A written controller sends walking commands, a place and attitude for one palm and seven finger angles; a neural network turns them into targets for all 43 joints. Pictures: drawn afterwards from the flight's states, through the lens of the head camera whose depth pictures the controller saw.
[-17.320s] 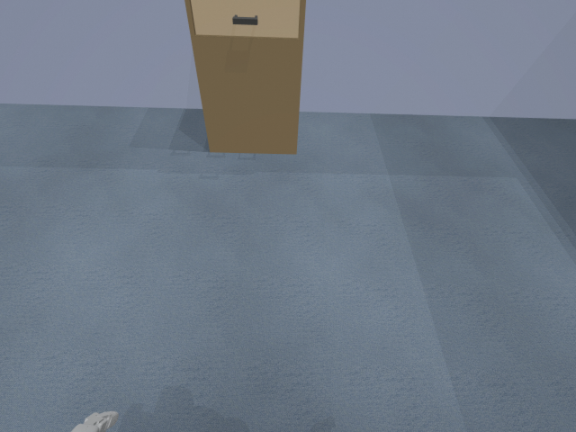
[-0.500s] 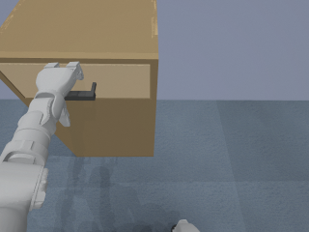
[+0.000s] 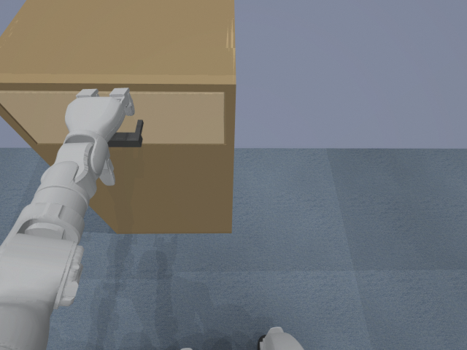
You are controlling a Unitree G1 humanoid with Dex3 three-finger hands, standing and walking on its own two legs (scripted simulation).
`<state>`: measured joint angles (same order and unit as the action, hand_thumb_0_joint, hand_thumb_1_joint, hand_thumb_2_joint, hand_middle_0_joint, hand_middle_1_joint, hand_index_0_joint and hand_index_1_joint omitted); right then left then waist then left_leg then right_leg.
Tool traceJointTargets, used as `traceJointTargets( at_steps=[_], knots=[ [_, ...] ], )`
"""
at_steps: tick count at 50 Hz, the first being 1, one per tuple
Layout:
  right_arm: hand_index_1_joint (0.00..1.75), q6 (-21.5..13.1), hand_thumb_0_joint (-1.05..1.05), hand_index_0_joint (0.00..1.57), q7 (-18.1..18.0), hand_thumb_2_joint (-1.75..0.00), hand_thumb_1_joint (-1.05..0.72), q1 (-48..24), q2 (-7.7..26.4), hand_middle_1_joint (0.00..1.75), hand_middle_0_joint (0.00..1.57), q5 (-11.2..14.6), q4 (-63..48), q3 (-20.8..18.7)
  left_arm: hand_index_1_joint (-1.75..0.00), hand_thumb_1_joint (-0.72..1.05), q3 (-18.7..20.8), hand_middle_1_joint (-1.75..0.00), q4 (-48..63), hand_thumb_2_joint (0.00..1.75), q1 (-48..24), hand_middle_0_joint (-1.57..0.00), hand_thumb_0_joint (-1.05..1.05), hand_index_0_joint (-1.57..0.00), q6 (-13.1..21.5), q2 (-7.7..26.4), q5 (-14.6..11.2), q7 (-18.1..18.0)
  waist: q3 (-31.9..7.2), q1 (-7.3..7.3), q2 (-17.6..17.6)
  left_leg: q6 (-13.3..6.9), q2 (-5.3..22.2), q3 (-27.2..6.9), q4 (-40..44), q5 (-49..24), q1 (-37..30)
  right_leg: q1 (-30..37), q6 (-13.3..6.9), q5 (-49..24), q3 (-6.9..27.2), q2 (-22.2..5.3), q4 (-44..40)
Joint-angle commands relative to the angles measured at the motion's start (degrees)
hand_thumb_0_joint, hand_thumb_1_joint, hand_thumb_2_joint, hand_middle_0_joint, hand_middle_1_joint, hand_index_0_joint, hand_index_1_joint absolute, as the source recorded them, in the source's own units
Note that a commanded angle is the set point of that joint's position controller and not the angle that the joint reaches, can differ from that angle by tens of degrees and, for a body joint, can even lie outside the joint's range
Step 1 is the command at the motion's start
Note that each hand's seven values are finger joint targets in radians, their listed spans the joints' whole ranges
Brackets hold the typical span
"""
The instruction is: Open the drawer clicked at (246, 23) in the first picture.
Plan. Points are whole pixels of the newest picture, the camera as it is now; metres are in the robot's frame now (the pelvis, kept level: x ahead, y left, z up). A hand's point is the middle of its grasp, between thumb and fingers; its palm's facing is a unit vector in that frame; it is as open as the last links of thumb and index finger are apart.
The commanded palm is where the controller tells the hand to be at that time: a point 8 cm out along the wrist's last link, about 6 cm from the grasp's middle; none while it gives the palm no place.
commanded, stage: re-aim the fingers above the handle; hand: left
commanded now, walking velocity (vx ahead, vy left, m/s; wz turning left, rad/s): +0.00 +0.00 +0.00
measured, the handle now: (118, 132) +0.55 +0.22 -0.01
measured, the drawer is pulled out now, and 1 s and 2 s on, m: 0.00 0.00 0.00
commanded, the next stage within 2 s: lower the fingers behind the handle in 1.64 s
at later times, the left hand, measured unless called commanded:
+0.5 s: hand (107, 138) +0.49 +0.21 +0.05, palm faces -0.06 -0.01 -1.00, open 13.8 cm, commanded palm +0.48 +0.22 +0.10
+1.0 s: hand (110, 129) +0.50 +0.20 +0.05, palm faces +0.01 -0.05 -1.00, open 13.8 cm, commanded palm +0.48 +0.22 +0.10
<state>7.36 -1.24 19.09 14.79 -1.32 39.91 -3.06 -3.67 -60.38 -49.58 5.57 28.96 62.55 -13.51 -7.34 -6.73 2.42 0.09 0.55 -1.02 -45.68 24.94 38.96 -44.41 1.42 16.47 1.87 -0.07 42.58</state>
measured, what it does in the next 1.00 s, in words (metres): stands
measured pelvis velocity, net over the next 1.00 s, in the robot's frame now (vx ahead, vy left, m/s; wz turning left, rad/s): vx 0.00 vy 0.00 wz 0.00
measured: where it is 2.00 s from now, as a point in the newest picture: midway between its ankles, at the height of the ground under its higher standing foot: outside the picture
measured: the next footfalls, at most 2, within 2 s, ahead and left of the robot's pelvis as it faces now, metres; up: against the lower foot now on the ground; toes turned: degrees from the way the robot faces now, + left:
none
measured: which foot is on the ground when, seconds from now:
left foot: down 0.00-1.00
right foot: down 0.00-1.00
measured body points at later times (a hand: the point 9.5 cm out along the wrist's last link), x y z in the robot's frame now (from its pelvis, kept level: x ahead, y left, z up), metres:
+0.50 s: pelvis -0.01 +0.00 +0.00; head +0.09 +0.00 +0.43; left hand +0.49 +0.21 +0.10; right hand +0.00 -0.29 -0.12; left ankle -0.04 +0.12 -0.70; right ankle +0.03 -0.14 -0.70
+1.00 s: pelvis +0.00 +0.00 +0.00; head +0.10 +0.01 +0.44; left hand +0.50 +0.20 +0.11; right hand +0.01 -0.27 -0.13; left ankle -0.04 +0.12 -0.70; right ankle +0.03 -0.14 -0.70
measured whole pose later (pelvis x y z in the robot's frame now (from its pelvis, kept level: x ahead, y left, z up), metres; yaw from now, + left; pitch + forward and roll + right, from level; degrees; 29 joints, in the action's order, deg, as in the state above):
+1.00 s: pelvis +0.00 +0.00 +0.00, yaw +0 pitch +20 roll -1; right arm 6.2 -1.4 19.9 14.6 -2.0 41.1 -2.8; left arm -1.1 -57.9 -49.3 9.8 29.8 63.3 -16.1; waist -8.3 -7.4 1.7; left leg -0.1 0.5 -1.0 -47.4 26.0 41.0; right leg -46.3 1.6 17.3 1.9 -0.1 43.9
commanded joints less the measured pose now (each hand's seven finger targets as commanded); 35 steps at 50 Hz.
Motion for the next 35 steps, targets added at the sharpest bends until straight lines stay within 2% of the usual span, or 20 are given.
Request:
traceJointTargets(
  at_steps=[1,2,3,4,7,10,11,13,14,16,17,18,19,20,21,26,27,30,33,35],
  knots=[
    [0.30,-1.0,0.00,0.20,-1.5,-0.90,-0.90,6.4,9.8,0.30,0.20,0.0,-3.7,-2.7,-1.20,-0.50,7.9,-1.20,9.6,0.30,-23.4,-0.30,0.00,-0.30,2.2,19.0,0.1,-2.5,-20.4,0.52,-1.4,-2.1,-2.2,2.7,4.7,-19.7,-4.5,18.1,-3.1,-15.2,-2.2,1.9,-2.5],
    [0.30,-1.0,0.00,0.20,-1.5,-0.90,-0.90,6.0,9.8,0.30,0.20,0.0,-3.8,-2.5,-1.20,-0.50,9.7,-1.20,9.3,0.30,-22.0,-0.30,0.00,-0.30,2.5,21.3,0.6,-3.0,-20.9,1.54,-0.9,-2.1,-2.4,2.9,4.6,-19.3,-3.6,18.6,-3.1,-14.9,-2.0,1.8,-1.9],
    [0.30,-1.2,0.00,0.20,-1.4,-0.90,-0.90,6.0,9.7,0.30,0.20,-0.1,-4.2,-2.5,-1.20,-0.50,9.1,-1.20,10.0,0.30,-22.7,-0.30,0.00,-0.30,2.8,20.7,0.9,-3.6,-21.4,1.40,-0.2,-2.0,-2.5,2.9,4.5,-19.1,-3.4,18.3,-3.2,-14.7,-2.1,1.8,-1.6],
    [0.30,-1.2,0.00,0.20,-1.4,-0.90,-0.90,5.7,9.8,0.30,0.20,-0.3,-3.9,-2.6,-1.20,-0.50,10.9,-1.20,10.6,0.30,-22.5,-0.30,0.00,-0.30,3.1,22.6,1.0,-4.3,-22.5,1.99,0.4,-2.0,-2.5,3.0,4.1,-20.1,-3.3,18.7,-3.3,-15.2,-2.0,1.7,-1.1],
    [0.30,-1.5,0.00,0.20,-1.2,-0.90,-0.90,5.8,10.2,0.30,0.20,-0.4,-4.1,-2.5,-1.20,-0.50,11.8,-1.20,10.7,0.30,-22.1,-0.30,0.00,-0.30,2.6,24.6,1.7,-6.2,-25.1,2.14,0.7,-1.9,-2.6,3.3,3.4,-19.9,-2.3,19.3,-2.9,-15.7,-1.8,1.7,-0.3],
    [0.30,-2.2,0.00,0.20,-1.2,-0.90,-0.90,7.0,10.1,0.30,0.20,-0.4,-3.7,-3.3,-1.20,-0.50,9.1,-1.20,11.3,0.30,-25.3,-0.30,0.00,-0.30,2.0,21.4,2.0,-7.1,-27.5,0.23,0.8,-2.0,-2.3,3.4,2.8,-20.2,-4.4,18.2,-2.6,-15.6,-2.0,1.9,-0.7],
    [0.30,-2.3,0.00,0.20,-1.0,-0.90,-0.90,7.3,10.4,0.30,0.20,-0.3,-3.2,-3.5,-1.20,-0.50,9.6,-1.20,11.3,0.30,-24.5,-0.30,0.00,-0.30,1.7,21.8,1.7,-6.8,-28.0,0.59,1.2,-1.9,-2.2,3.3,2.8,-20.8,-5.3,18.3,-2.7,-16.2,-2.0,2.0,-0.8],
    [0.30,-2.5,0.00,0.20,-1.3,-0.90,-0.90,8.0,10.3,0.30,0.20,-0.1,-3.2,-3.9,-1.20,-0.50,7.8,-1.20,11.6,0.30,-25.2,-0.30,0.00,-0.30,1.6,19.6,0.8,-5.8,-29.2,-0.21,0.4,-2.1,-2.2,3.3,3.0,-20.5,-6.7,19.0,-2.6,-16.2,-1.9,2.1,-1.6],
    [0.30,-2.7,0.00,0.20,-1.4,-0.90,-0.90,8.3,10.1,0.30,0.20,-0.1,-2.7,-4.1,-1.20,-0.50,5.4,-1.20,11.7,0.30,-27.2,-0.30,0.00,-0.30,1.8,17.0,0.2,-5.0,-28.7,-1.84,0.5,-2.1,-2.0,3.1,3.1,-20.8,-7.7,18.0,-2.6,-16.5,-1.9,2.1,-2.3],
    [0.30,-2.9,0.00,0.20,-1.8,-0.90,-0.90,8.9,10.2,0.30,0.20,0.4,-2.0,-4.2,-1.20,-0.50,4.3,-1.20,10.4,0.30,-26.9,-0.30,0.00,-0.30,1.8,15.9,-0.2,-3.5,-25.7,-2.14,-0.5,-2.2,-2.0,2.8,3.6,-19.3,-7.5,16.4,-2.5,-14.8,-2.0,2.2,-3.1],
    [0.30,-3.1,0.00,0.20,-2.0,-0.90,-0.90,8.9,10.2,0.30,0.20,0.3,-1.8,-4.1,-1.20,-0.50,2.6,-1.20,10.9,0.30,-28.9,-0.30,0.00,-0.30,2.0,14.4,-0.1,-3.0,-24.7,-3.05,-0.6,-2.2,-1.9,2.5,3.7,-18.9,-8.2,15.0,-2.5,-13.9,-2.2,2.2,-3.4],
    [0.30,-3.2,0.00,0.20,-2.1,-0.90,-0.90,9.1,10.0,0.30,0.20,0.4,-1.6,-4.2,-1.20,-0.50,1.8,-1.20,11.0,0.30,-29.3,-0.30,0.00,-0.30,2.3,13.3,-0.2,-2.5,-23.9,-2.95,0.3,-2.1,-1.9,2.3,4.0,-18.5,-8.7,14.0,-2.7,-12.8,-2.4,2.2,-3.6],
    [0.30,-3.5,0.00,0.20,-2.2,-0.90,-0.90,9.1,9.9,0.30,0.20,0.3,-1.5,-4.1,-1.20,-0.50,0.7,-1.20,12.0,0.30,-31.2,-0.30,0.00,-0.30,2.9,12.0,-0.7,-2.2,-23.6,-3.62,1.0,-2.1,-1.9,2.3,3.9,-18.3,-9.4,13.0,-2.8,-12.3,-2.4,2.2,-3.9],
    [0.30,-3.7,0.00,0.20,-2.3,-0.90,-0.90,9.3,9.9,0.30,0.20,0.2,-1.0,-4.0,-1.20,-0.50,1.3,-1.20,11.5,0.30,-31.9,-0.30,0.00,-0.30,3.3,13.0,-0.4,-2.2,-22.3,-3.71,1.7,-2.1,-1.9,2.0,3.9,-18.0,-9.3,12.0,-2.8,-11.6,-2.6,2.2,-3.9],
    [0.30,-3.7,0.00,0.20,-2.3,-0.90,-0.90,9.2,10.1,0.30,0.20,0.2,-1.1,-3.9,-1.20,-0.50,4.1,-1.20,11.5,0.30,-30.7,-0.30,0.00,-0.30,3.8,15.9,-0.3,-2.3,-23.2,-2.45,2.1,-2.0,-2.0,2.0,3.7,-18.4,-8.9,12.7,-3.0,-11.8,-2.4,2.1,-3.4],
    [0.30,-3.2,0.00,0.20,-1.6,-0.90,-0.90,7.9,10.1,0.30,0.20,-0.3,-2.0,-2.6,-1.20,-0.50,7.3,-1.20,7.8,0.30,-28.6,-0.30,0.00,-0.30,3.1,19.8,1.1,-4.7,-21.6,-0.63,4.6,-1.6,-2.4,2.0,3.2,-18.6,-4.9,11.8,-3.4,-11.1,-2.9,2.0,-1.2],
    [0.30,-3.1,0.00,0.20,-1.3,-0.90,-0.90,7.6,10.2,0.30,0.20,-0.4,-2.1,-2.5,-1.20,-0.50,8.5,-1.20,6.8,0.30,-27.6,-0.30,0.00,-0.30,2.3,21.1,1.3,-5.4,-21.7,-0.24,3.7,-1.6,-2.4,2.2,3.0,-19.2,-4.2,12.3,-3.3,-11.8,-3.0,2.0,-0.8],
    [0.30,-2.2,0.00,0.20,-0.8,-0.90,-0.90,7.1,10.6,0.30,0.20,-0.6,-3.3,-2.1,-1.20,-0.50,10.7,-1.20,5.6,0.30,-23.5,-0.30,0.00,-0.30,-0.1,24.0,1.8,-6.2,-25.8,1.72,3.0,-1.4,-2.5,2.9,2.5,-22.5,-3.5,16.0,-3.2,-15.6,-2.9,2.0,0.5],
    [0.30,-2.0,0.00,0.20,-0.7,-0.90,-0.90,7.7,10.7,0.30,0.20,-0.3,-3.8,-2.7,-1.20,-0.50,8.2,-1.20,7.2,0.30,-24.2,-0.30,0.00,-0.30,-1.5,21.0,2.2,-5.5,-28.1,0.92,2.0,-1.4,-2.0,2.9,2.3,-24.9,-5.6,16.8,-3.0,-17.7,-3.1,2.2,0.4],
    [0.30,-2.0,0.00,0.20,-1.0,-0.90,-0.90,8.3,10.5,0.30,0.20,-0.1,-4.0,-3.1,-1.20,-0.50,6.0,-1.20,8.7,0.30,-25.1,-0.30,0.00,-0.30,-1.1,18.2,1.4,-4.3,-29.1,-0.26,0.8,-1.6,-1.7,2.8,2.2,-25.8,-7.5,17.2,-2.7,-18.6,-2.9,2.3,-0.4]
  ],
)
